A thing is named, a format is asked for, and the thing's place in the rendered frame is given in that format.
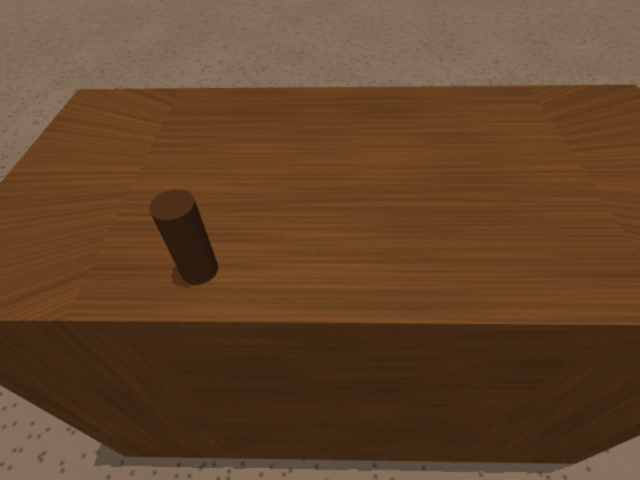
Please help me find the can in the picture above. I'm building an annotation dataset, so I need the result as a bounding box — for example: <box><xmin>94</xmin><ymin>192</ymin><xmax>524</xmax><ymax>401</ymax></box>
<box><xmin>149</xmin><ymin>189</ymin><xmax>218</xmax><ymax>285</ymax></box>

